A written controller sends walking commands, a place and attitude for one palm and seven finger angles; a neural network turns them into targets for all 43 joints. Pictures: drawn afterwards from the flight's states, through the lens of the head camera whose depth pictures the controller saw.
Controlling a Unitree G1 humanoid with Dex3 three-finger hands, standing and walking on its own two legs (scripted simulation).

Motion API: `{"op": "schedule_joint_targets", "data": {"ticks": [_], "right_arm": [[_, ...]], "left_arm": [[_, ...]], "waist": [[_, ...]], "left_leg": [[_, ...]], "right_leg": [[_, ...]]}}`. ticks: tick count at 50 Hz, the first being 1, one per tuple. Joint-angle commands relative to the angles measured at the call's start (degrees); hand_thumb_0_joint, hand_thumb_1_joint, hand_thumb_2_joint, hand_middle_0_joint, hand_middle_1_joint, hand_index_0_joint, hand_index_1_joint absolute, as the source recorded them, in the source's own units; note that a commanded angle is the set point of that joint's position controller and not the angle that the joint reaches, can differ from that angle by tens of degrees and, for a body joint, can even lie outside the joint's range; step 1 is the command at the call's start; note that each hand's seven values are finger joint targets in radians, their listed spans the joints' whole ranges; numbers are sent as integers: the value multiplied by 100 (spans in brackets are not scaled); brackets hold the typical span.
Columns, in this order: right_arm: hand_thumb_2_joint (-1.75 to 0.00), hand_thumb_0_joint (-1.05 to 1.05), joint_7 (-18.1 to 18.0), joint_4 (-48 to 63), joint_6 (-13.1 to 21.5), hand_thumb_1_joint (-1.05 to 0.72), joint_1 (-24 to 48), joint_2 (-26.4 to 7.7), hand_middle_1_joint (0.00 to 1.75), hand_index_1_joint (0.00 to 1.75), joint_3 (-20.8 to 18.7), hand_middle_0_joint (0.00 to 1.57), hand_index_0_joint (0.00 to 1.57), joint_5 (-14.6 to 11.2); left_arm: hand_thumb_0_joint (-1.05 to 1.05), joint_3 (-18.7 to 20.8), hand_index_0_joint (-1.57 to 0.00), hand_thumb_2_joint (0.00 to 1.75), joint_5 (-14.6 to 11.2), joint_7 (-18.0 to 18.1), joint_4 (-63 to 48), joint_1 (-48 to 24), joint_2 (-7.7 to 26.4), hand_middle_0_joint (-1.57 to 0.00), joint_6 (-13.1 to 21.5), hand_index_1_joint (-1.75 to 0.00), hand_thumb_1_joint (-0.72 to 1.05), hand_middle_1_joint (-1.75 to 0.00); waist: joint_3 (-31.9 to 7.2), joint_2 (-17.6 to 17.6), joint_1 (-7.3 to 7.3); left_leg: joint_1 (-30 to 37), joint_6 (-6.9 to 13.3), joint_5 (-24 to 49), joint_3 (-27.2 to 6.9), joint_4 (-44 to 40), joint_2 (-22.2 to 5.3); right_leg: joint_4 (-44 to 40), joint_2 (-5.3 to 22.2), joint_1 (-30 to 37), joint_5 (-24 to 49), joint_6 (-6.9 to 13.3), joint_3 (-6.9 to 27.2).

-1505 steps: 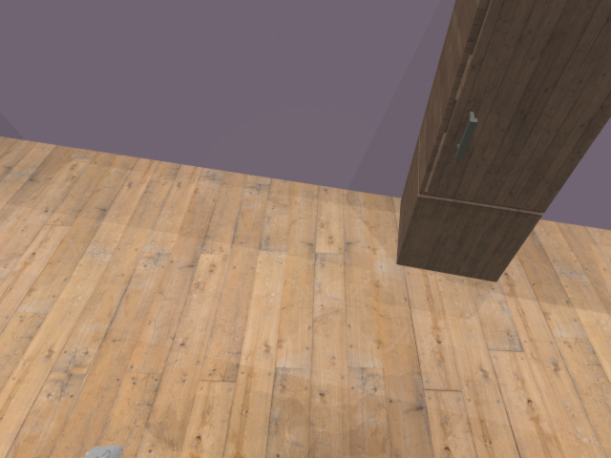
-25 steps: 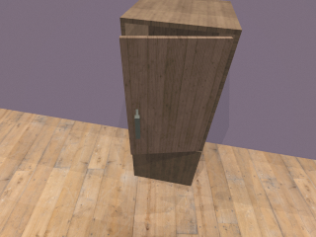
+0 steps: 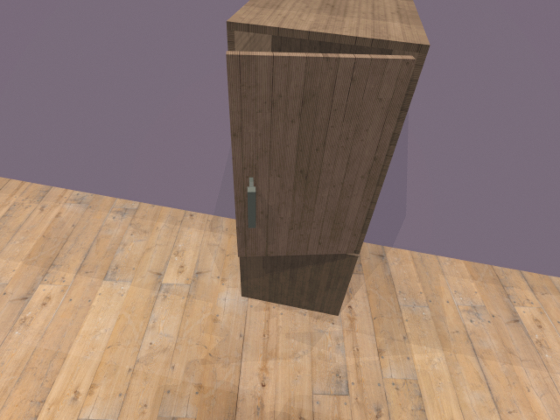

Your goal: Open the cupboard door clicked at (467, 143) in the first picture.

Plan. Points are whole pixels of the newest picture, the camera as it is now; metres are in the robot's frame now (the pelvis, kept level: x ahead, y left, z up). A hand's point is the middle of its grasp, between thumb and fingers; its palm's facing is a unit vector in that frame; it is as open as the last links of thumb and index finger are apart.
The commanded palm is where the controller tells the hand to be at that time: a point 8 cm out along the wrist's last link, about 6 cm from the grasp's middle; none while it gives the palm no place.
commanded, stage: come to a stop and stand still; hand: left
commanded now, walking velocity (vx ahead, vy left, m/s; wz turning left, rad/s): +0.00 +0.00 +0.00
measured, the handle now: (251, 202) +0.63 +0.10 -0.09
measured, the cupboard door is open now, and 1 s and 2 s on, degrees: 16 16 16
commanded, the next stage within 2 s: look again from close up in 1.20 s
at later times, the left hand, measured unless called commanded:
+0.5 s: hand out of the picture -0.01 +0.19 -0.18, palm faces +0.06 -0.99 -0.16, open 7.4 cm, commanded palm none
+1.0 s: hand out of the picture -0.19 +0.21 -0.18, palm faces +0.06 -0.99 -0.12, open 7.4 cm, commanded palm none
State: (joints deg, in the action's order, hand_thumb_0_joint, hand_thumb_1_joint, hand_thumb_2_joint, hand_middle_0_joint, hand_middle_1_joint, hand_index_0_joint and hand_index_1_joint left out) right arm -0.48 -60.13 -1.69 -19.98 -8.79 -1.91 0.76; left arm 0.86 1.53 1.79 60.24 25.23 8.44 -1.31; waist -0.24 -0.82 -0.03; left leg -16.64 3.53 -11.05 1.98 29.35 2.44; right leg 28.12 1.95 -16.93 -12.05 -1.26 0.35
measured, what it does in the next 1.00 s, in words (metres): walks backwards: right foot, then left foot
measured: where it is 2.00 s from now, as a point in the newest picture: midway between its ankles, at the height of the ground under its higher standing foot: outside the picture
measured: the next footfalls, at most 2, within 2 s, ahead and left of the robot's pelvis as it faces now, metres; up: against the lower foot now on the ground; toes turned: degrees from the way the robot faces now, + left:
right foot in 0.62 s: -0.13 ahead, -0.08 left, +0.00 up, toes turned -6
left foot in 0.98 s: -0.05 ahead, +0.17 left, +0.00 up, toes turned +2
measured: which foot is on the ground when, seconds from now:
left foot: down 0.00-0.62, up 0.64-0.96, down 0.98-1.00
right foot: down 0.00-0.34, up 0.36-0.60, down 0.62-0.98, up 1.00-1.00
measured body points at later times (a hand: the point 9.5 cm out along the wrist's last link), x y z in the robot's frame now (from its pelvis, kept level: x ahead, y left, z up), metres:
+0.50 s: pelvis -0.09 +0.02 -0.01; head -0.13 +0.04 +0.43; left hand -0.02 +0.25 -0.17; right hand -0.13 -0.21 -0.16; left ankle +0.02 +0.08 -0.73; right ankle -0.07 -0.13 -0.66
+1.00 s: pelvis -0.12 +0.06 +0.00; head -0.11 +0.08 +0.45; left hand -0.19 +0.27 -0.17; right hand -0.12 -0.19 -0.15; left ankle -0.09 +0.17 -0.74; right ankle -0.17 -0.07 -0.73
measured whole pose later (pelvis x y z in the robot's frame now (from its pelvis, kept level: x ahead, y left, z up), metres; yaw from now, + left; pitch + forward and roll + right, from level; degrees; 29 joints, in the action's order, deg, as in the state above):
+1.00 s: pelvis -0.12 +0.06 +0.00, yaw -2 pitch -1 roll -1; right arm -0.8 -59.9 0.7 -19.0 -9.9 -2.9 1.2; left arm 2.0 1.4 0.5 62.0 26.6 7.1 -0.4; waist 0.3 -1.4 -0.9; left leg -16.6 0.6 -13.3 4.0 31.8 -2.8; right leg 33.0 2.1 -10.0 -22.7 0.0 -3.7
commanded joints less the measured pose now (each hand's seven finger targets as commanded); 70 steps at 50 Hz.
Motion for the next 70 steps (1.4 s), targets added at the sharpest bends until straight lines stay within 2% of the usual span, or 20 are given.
{"op": "schedule_joint_targets", "data": {"ticks": [1, 10, 14, 16, 18, 19, 21, 26, 28, 31, 32, 34, 41, 46, 48, 50, 57, 63, 67, 70], "right_arm": [[-90, 0, -55, 285, 94, -90, -118, -561, 30, 30, -129, 20, 20, 26], [-90, 0, -65, 271, -71, -90, -163, -418, 30, 30, -239, 20, 20, 63], [-90, 0, -98, -4, -184, -90, -1383, -177, 30, 30, -376, 20, 20, 89], [-90, 0, -80, -100, -80, -90, -2096, -150, 30, 30, -349, 20, 20, 43], [-90, 0, -176, 359, 160, -90, -986, -780, 30, 30, -294, 20, 20, 146], [-90, 0, -207, 579, 120, -90, 186, -833, 30, 30, -268, 20, 20, 137], [-90, 0, -154, 861, 197, -90, 1216, -702, 30, 30, -155, 20, 20, 141], [-90, 0, -227, 352, 99, -90, -68, -809, 30, 30, -244, 20, 20, 224], [-90, 0, -226, 235, -21, -90, -276, -774, 30, 30, -242, 20, 20, 205], [-90, 0, -225, 375, -83, -90, -239, -181, 30, 30, -220, 20, 20, 61], [-90, 0, -122, 661, -122, -90, -144, -394, 30, 30, -257, 20, 20, 74], [-90, 0, 62, 531, -44, -90, -228, -596, 30, 30, -307, 20, 20, 89], [-90, 0, 105, 688, 165, -90, 444, -352, 30, 30, -245, 20, 20, 67], [-90, 0, 0, 318, 314, -90, -124, -172, 30, 30, -104, 20, 20, 43], [-90, 0, -117, 70, 391, -90, -741, -808, 30, 30, -180, 20, 20, 60], [-90, 0, -200, 40, 306, -90, -974, -1345, 30, 30, -283, 20, 20, 115], [-90, 0, -311, 49, 327, -90, 68, -801, 30, 30, -182, 20, 20, 101], [-90, 0, -258, 45, 180, -90, 261, -810, 30, 30, -259, 20, 20, 117], [-90, 0, -152, 143, 116, -90, 127, -74, 30, 30, -95, 20, 20, 28], [-90, 0, -136, -33, 66, -90, -11, -165, 30, 30, -73, 20, 20, 48]], "left_arm": [[0, 104, -20, 90, 18, 36, -251, 255, 465, -20, 105, -30, 90, -30], [0, 282, -20, 90, 47, 20, -290, 276, 462, -20, -47, -30, 90, -30], [0, 453, -20, 90, 42, 87, -677, -1166, 727, -20, -116, -30, 90, -30], [0, 479, -20, 90, 58, 119, -960, -2112, 818, -20, -83, -30, 90, -30], [0, 410, -20, 90, -88, 80, -1017, -1317, 227, -20, -133, -30, 90, -30], [0, 450, -20, 90, -30, 59, -839, -742, 291, -20, -212, -30, 90, -30], [0, 500, -20, 90, 77, -29, -550, 177, 343, -20, -242, -30, 90, -30], [0, 290, -20, 90, -29, -97, -521, 324, 234, -20, -259, -30, 90, -30], [0, 275, -20, 90, -128, -77, -337, 898, 184, -20, -318, -30, 90, -30], [0, 290, -20, 90, -65, 104, -592, 227, 807, -20, -178, -30, 90, -30], [0, 364, -20, 90, -82, 85, -953, -766, 1036, -20, -134, -30, 90, -30], [0, 279, -20, 90, -89, 42, -910, -886, 724, -20, 264, -30, 90, -30], [0, 282, -20, 90, 21, -25, -289, 233, 742, -20, 375, -30, 90, -30], [0, 258, -20, 90, 13, -91, -105, 137, 646, -20, 231, -30, 90, -30], [0, 155, -20, 90, -34, -119, -128, 353, 182, -20, 174, -30, 90, -30], [0, 147, -20, 90, 49, -122, -371, -34, 235, -20, 50, -30, 90, -30], [0, 216, -20, 90, -15, -204, -313, -305, 108, -20, -95, -30, 90, -30], [0, 275, -20, 90, -26, -150, -370, -363, 150, -20, -51, -30, 90, -30], [0, 283, -20, 90, -25, -54, -391, -494, 937, -20, 94, -30, 90, -30], [0, 212, -20, 90, -52, -9, -407, -1107, 721, -20, 158, -30, 90, -30]], "waist": [[674, 54, 36], [509, -244, 84], [-64, -1241, 857], [427, -531, 1222], [1377, 2379, 357], [1059, 2031, -184], [581, 1063, -748], [554, 1085, -19], [801, 825, -182], [1233, -1194, 67], [992, -779, 526], [1032, -523, 456], [916, -491, -101], [672, -619, 113], [234, 1042, 204], [376, 1263, 343], [295, 646, 25], [333, 773, -81], [138, -628, 38], [213, -1140, 252]], "left_leg": [[-724, -87, -2191, -865, -1001, -581], [-520, -200, -2306, -504, -115, -226], [1681, -277, -1116, 75, 2617, -10], [1637, -132, -1623, -422, 1653, -421], [-1830, 192, -4238, -3493, -2534, -1977], [-2992, 404, -4705, -3575, -2927, -2128], [-3465, 438, -3714, -2760, -2572, -1760], [-1168, 21, -3200, -1861, -2675, -1317], [-1149, -449, -2671, -1346, -2664, -1017], [-2217, -609, -1465, 126, 2319, 87], [-1696, -564, -1147, -178, 3718, -80], [-2098, -454, -347, -279, 3780, -449], [-1890, -372, -642, 109, 2048, -619], [517, -302, -363, 501, -264, -303], [1837, 94, -216, -1281, -1031, -1715], [909, 740, -1366, -2680, -2007, -2775], [327, 519, 1311, -722, -1500, -1956], [-186, 299, 524, -666, -926, -1689], [-352, -371, -1319, 241, 567, -517], [195, -362, -714, 60, 481, -641]], "right_leg": [[-685, 208, -317, -1650, 219, 533], [-703, 182, -1110, -2302, 288, 432], [-1683, 1057, -3355, -2829, 501, 896], [-548, 829, -3720, -2438, 274, 579], [3131, -402, -2266, -1282, -11, 116], [4232, -161, -1223, -807, 71, 632], [5370, -286, -442, -457, 38, 261], [1290, -605, 499, -2147, 299, -800], [-621, -843, 1597, -1728, 479, -1023], [-2530, 1797, 924, -2164, 1423, 1753], [-2508, 1859, -88, -1631, 1635, 1741], [-2476, 1339, -18, -2078, 1093, 1233], [-2063, 1345, 1067, -1665, 1216, 1169], [-1006, 799, 83, -1130, 789, 404], [689, 135, -1117, -1214, 321, -263], [2565, 20, -1338, -2113, 264, -228], [2011, 237, -600, -806, -6, -153], [271, 19, 535, -140, 25, -470], [-1100, 1531, 515, 255, 760, 1081], [-1171, 1065, 27, 192, 734, 729]]}}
